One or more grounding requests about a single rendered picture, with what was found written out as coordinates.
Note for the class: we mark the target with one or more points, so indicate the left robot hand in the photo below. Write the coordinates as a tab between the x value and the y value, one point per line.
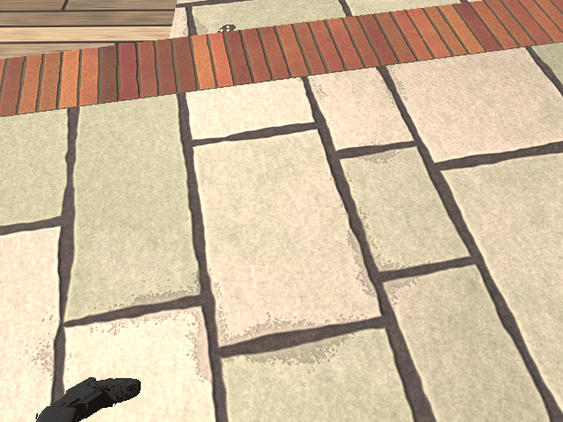
88	397

